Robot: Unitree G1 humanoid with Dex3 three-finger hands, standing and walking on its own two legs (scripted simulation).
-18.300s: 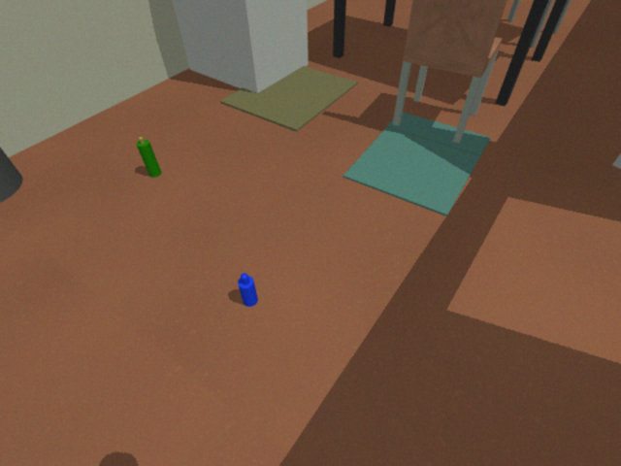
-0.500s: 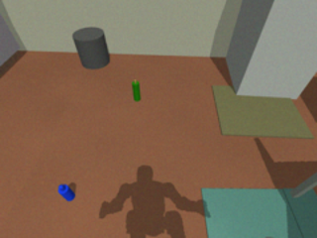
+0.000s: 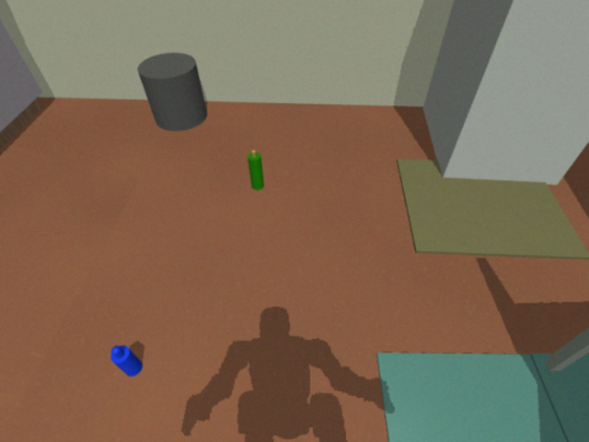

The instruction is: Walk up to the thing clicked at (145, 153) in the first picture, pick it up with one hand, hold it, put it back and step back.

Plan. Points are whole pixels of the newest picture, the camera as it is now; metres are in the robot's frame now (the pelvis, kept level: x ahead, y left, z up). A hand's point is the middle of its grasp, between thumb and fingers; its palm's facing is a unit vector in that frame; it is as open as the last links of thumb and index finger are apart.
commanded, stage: stand
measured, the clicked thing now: (255, 168) +1.44 +0.22 -0.66
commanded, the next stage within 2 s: none
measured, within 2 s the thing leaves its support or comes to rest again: neither
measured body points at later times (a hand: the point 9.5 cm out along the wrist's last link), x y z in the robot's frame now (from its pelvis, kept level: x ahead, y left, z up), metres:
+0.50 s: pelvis +0.02 -0.01 +0.00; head +0.04 -0.01 +0.45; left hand +0.10 +0.29 -0.13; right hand +0.10 -0.32 -0.13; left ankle +0.06 +0.13 -0.74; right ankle -0.07 -0.13 -0.74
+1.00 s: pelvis +0.02 -0.01 +0.00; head +0.03 -0.01 +0.45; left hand +0.09 +0.29 -0.13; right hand +0.10 -0.32 -0.13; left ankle +0.06 +0.13 -0.74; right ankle -0.07 -0.13 -0.74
